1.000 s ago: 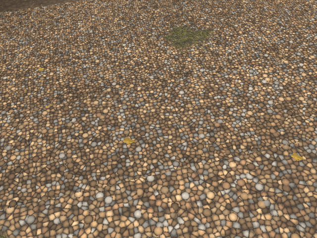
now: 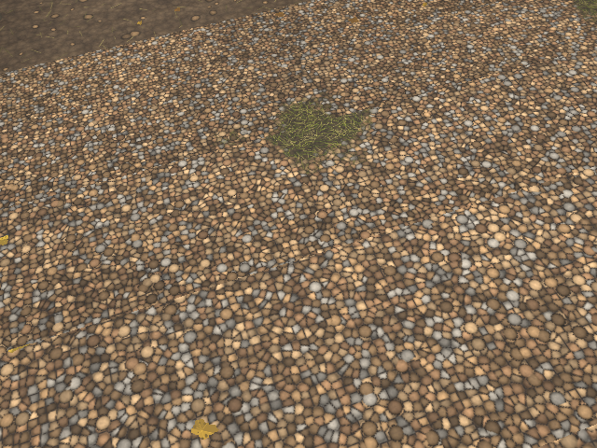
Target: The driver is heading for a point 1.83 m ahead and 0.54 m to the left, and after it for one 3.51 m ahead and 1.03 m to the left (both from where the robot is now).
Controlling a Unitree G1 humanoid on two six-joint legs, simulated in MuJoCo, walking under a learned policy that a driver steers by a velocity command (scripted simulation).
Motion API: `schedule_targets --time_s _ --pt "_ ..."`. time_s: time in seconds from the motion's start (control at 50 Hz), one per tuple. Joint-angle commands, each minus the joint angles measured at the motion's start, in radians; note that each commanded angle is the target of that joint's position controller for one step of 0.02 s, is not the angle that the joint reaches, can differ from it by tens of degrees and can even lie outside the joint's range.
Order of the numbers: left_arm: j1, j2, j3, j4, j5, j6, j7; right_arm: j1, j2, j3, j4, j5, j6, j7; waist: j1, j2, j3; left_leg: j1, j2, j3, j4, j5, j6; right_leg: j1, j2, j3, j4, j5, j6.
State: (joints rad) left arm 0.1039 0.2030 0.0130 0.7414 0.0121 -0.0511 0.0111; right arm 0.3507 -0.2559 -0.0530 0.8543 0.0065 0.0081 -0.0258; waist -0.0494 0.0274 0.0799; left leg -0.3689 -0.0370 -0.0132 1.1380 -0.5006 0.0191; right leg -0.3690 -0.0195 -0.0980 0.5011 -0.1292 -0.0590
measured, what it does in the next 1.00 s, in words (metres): steps on the spot, turning left: left foot, then right foot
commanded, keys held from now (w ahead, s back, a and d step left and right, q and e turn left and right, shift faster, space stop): q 0.58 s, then no key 0.42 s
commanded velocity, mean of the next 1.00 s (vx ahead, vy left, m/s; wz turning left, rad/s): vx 0.04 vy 0.00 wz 0.42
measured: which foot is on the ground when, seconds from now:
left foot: up 0.00-0.34, down 0.36-1.00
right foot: down 0.00-0.36, up 0.38-0.84, down 0.86-1.00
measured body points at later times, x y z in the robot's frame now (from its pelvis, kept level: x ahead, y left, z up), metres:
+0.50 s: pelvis -0.01 +0.03 +0.01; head +0.00 +0.07 +0.46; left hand +0.05 +0.33 -0.11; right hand +0.18 -0.21 -0.08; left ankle -0.03 +0.11 -0.73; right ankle +0.06 -0.10 -0.67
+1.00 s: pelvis -0.01 +0.01 +0.01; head +0.01 -0.01 +0.46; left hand +0.01 +0.29 -0.09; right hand +0.22 -0.16 -0.11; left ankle -0.03 +0.11 -0.73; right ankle +0.04 -0.08 -0.73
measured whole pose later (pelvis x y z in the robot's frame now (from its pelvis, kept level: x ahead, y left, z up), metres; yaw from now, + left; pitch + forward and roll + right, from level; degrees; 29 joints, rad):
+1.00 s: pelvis -0.01 +0.01 +0.01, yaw +26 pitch +0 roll +0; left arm 0.20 0.23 -0.02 0.70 0.01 0.02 0.02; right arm 0.20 -0.27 -0.02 0.72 -0.01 0.05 0.01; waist -0.01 0.05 0.03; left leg -0.22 -0.09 -0.13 0.41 -0.19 0.02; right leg -0.20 0.03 0.00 0.43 -0.22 -0.04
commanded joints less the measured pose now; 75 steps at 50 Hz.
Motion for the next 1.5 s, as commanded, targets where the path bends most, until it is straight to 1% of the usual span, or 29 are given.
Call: schedule_targets --time_s 0.02,0.08,0.16,0.26,0.32,0.34,0.36,0.38,0.4,0.44,0.46,0.48,0.5,0.54,0.58,0.72,0.78,0.82,0.84,0.86,0.88,0.9,0.92,0.94,0.98,1.02,1.06,1.18,1.5 --pt "0.067 0.113 0.030 -0.044 0.000 -0.002 0.018 0.099 -0.076 -0.031 -0.053 -0.017 0.049 0.006 0.009 -0.163 -0.148 -0.045 0.046 -0.015 0.087 0.077 -0.029 0.143 -0.288 0.167 -0.195 0.606 -0.146" --pt "0.040 0.129 0.036 -0.057 0.012 -0.002 0.021 0.067 -0.077 -0.037 -0.082 -0.014 0.077 0.011 -0.013 -0.143 -0.162 -0.046 0.040 0.001 0.053 0.120 -0.036 0.093 -0.286 0.101 -0.215 0.461 -0.161" --pt "0.036 0.153 0.044 -0.059 0.015 0.022 0.025 -0.079 -0.085 -0.029 -0.157 -0.024 0.100 0.042 0.020 -0.164 -0.142 -0.069 0.057 0.029 -0.096 0.178 -0.036 0.094 -0.285 0.072 -0.250 0.126 -0.146" --pt "0.048 0.199 0.061 -0.063 0.022 0.057 0.013 -0.142 -0.098 -0.022 -0.221 -0.013 0.099 0.068 0.048 -0.176 -0.143 0.022 0.061 0.070 -0.297 0.080 -0.013 0.112 -0.317 0.050 -0.245 -0.045 -0.139" --pt "0.041 0.228 0.073 -0.068 0.012 0.078 0.003 -0.117 -0.100 -0.023 -0.234 -0.005 0.090 0.080 0.034 -0.166 -0.152 0.118 0.047 0.100 -0.486 0.098 0.024 0.124 -0.321 0.028 -0.184 -0.078 -0.089" --pt "0.043 0.224 0.077 -0.067 0.004 0.086 -0.008 -0.070 -0.089 -0.020 -0.220 -0.004 0.086 0.074 0.007 -0.139 -0.148 0.187 0.037 0.102 -0.637 0.170 0.041 0.096 -0.299 -0.014 -0.112 -0.104 -0.043" --pt "0.103 0.194 0.079 -0.050 -0.005 0.094 -0.022 -0.044 -0.129 -0.027 -0.211 -0.023 0.075 0.060 0.013 0.031 -0.099 0.229 0.100 -0.058 -0.830 0.209 0.066 0.008 -0.235 -0.080 0.051 -0.182 0.032" --pt "0.119 0.117 0.059 -0.108 -0.012 0.098 -0.026 -0.057 -0.278 -0.058 -0.249 -0.030 0.066 0.048 0.038 0.298 -0.055 0.279 0.397 -0.508 -0.889 0.443 0.178 -0.270 -0.048 -0.125 0.291 -0.497 0.123" --pt "-0.011 0.167 0.066 -0.133 0.006 0.108 -0.015 0.004 -0.320 -0.083 -0.238 -0.033 0.062 0.034 -0.042 0.153 -0.024 0.180 0.403 -0.489 -0.881 0.555 0.260 -0.308 -0.009 0.051 0.446 -0.482 0.131" --pt "0.016 0.166 0.068 -0.127 -0.016 0.100 -0.018 -0.121 -0.254 -0.062 -0.247 -0.024 0.054 0.017 0.049 0.105 -0.040 0.165 0.282 -0.323 -0.881 0.519 0.213 -0.275 -0.015 0.130 0.507 -0.278 0.118" --pt "0.037 0.189 0.077 -0.112 -0.006 0.093 -0.014 -0.175 -0.232 -0.055 -0.260 -0.016 0.051 0.015 0.068 0.110 -0.067 0.201 0.236 -0.283 -0.869 0.551 0.192 -0.268 -0.005 0.129 0.523 -0.220 0.111" --pt "0.066 0.205 0.083 -0.092 0.008 0.092 -0.012 -0.189 -0.202 -0.045 -0.269 -0.008 0.046 0.014 0.069 0.114 -0.100 0.232 0.213 -0.255 -0.851 0.644 0.194 -0.255 0.004 0.119 0.560 -0.195 0.111" --pt "0.075 0.209 0.086 -0.087 0.011 0.095 -0.012 -0.173 -0.180 -0.037 -0.267 -0.004 0.042 0.019 0.064 0.092 -0.131 0.260 0.209 -0.253 -0.836 0.704 0.197 -0.248 0.013 0.124 0.588 -0.197 0.112" --pt "0.064 0.191 0.081 -0.095 0.005 0.104 -0.014 -0.133 -0.182 -0.038 -0.256 0.001 0.036 0.023 0.050 0.061 -0.149 0.306 0.209 -0.269 -0.825 0.715 0.202 -0.262 0.017 0.136 0.577 -0.198 0.117" --pt "0.049 0.177 0.072 -0.106 0.003 0.113 -0.013 -0.105 -0.192 -0.044 -0.250 0.001 0.037 0.024 0.032 0.076 -0.142 0.331 0.204 -0.300 -0.825 0.642 0.206 -0.274 0.019 0.144 0.515 -0.197 0.118" --pt "0.036 0.174 0.051 -0.119 -0.001 0.111 -0.010 -0.097 -0.200 -0.038 -0.243 -0.021 0.041 0.031 0.002 0.101 -0.117 0.253 0.204 -0.352 -0.821 0.530 0.214 -0.097 0.026 0.134 0.278 -0.258 0.079" --pt "0.063 0.170 0.042 -0.120 -0.013 0.103 -0.005 -0.131 -0.202 -0.034 -0.243 -0.024 0.039 0.035 0.017 0.106 -0.126 0.202 0.195 -0.375 -0.792 0.590 0.192 0.024 0.046 0.118 0.160 -0.275 0.055" --pt "0.128 0.148 0.032 -0.101 -0.013 0.094 0.008 -0.163 -0.184 -0.025 -0.237 -0.013 0.038 0.032 0.063 0.094 -0.125 0.161 0.171 -0.380 -0.755 0.559 0.153 0.142 0.041 0.109 -0.047 -0.180 0.033" --pt "0.148 0.139 0.023 -0.098 -0.003 0.084 0.017 -0.168 -0.159 -0.014 -0.238 -0.005 0.035 0.029 0.074 0.061 -0.130 0.100 0.144 -0.380 -0.742 0.465 0.105 0.245 0.005 0.143 -0.181 -0.058 0.022" --pt "0.135 0.182 0.022 -0.115 0.016 0.070 0.025 -0.142 -0.104 0.003 -0.241 -0.004 0.029 0.028 0.051 -0.073 -0.150 0.045 0.074 -0.318 -0.659 0.301 0.050 0.308 -0.156 0.310 -0.264 -0.078 -0.005" --pt "0.041 0.257 0.033 -0.132 0.012 0.067 0.020 -0.122 -0.094 0.006 -0.242 -0.001 0.031 0.026 0.001 -0.216 -0.097 0.004 -0.070 -0.177 -0.641 0.136 0.019 0.218 -0.261 0.467 -0.277 0.039 -0.080" --pt "0.036 0.217 0.024 -0.128 0.004 0.065 0.011 -0.117 -0.136 -0.001 -0.221 -0.021 0.037 0.022 0.022 -0.208 -0.099 0.083 -0.040 -0.151 -0.606 0.069 0.007 0.155 -0.282 0.461 -0.267 0.062 -0.132" --pt "0.010 0.175 0.008 -0.130 -0.002 0.060 0.006 -0.117 -0.134 -0.002 -0.205 -0.018 0.038 0.026 0.009 -0.187 -0.089 0.123 -0.029 -0.146 -0.636 0.128 0.003 0.143 -0.231 0.405 -0.257 0.047 -0.119" --pt "0.002 0.167 0.003 -0.127 -0.002 0.059 0.005 -0.129 -0.120 0.003 -0.195 -0.015 0.036 0.029 0.009 -0.182 -0.083 0.161 -0.026 -0.141 -0.700 0.215 0.000 0.136 -0.173 0.347 -0.242 0.009 -0.083" --pt "0.033 0.184 0.005 -0.111 -0.008 0.058 0.009 -0.159 -0.117 0.009 -0.194 -0.025 0.031 0.036 0.027 -0.203 -0.104 0.207 -0.008 -0.154 -0.757 0.346 -0.003 0.156 -0.111 0.294 -0.214 0.005 -0.033" --pt "0.044 0.182 0.005 -0.109 -0.012 0.061 0.005 -0.156 -0.118 0.015 -0.178 -0.026 0.025 0.036 0.035 -0.148 -0.112 0.205 0.014 -0.171 -0.767 0.359 -0.003 0.159 -0.101 0.288 -0.214 -0.077 -0.022" --pt "0.044 0.168 0.000 -0.107 -0.010 0.066 0.003 -0.162 -0.113 0.017 -0.158 -0.023 0.021 0.032 0.042 -0.079 -0.078 0.169 0.024 -0.182 -0.766 0.355 0.002 0.154 -0.088 0.275 -0.220 -0.144 -0.020" --pt "0.062 0.165 -0.002 -0.083 -0.006 0.059 0.003 -0.159 -0.107 0.024 -0.107 -0.016 0.011 0.016 0.054 -0.011 -0.096 0.152 0.043 -0.205 -0.795 0.402 0.004 0.215 -0.065 0.238 -0.176 -0.033 -0.021" --pt "0.095 0.163 -0.009 0.027 -0.006 0.052 0.009 -0.149 -0.117 0.035 0.026 -0.010 0.013 -0.004 0.052 -0.032 -0.098 0.196 0.069 -0.209 -0.813 0.459 0.018 0.232 -0.059 0.225 -0.191 0.032 -0.012"
Velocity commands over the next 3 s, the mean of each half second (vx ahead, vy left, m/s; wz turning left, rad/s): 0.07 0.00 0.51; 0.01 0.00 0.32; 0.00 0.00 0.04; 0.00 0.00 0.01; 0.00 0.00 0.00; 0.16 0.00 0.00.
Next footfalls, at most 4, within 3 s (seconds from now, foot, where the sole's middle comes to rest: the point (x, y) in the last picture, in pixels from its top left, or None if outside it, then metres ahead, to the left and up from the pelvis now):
0.36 left None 0.01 0.13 -0.77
0.86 right None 0.08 -0.06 -0.77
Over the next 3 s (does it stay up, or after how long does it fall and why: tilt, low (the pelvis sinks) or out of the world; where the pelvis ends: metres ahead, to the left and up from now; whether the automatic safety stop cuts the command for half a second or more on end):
stays up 0.09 0.07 0.00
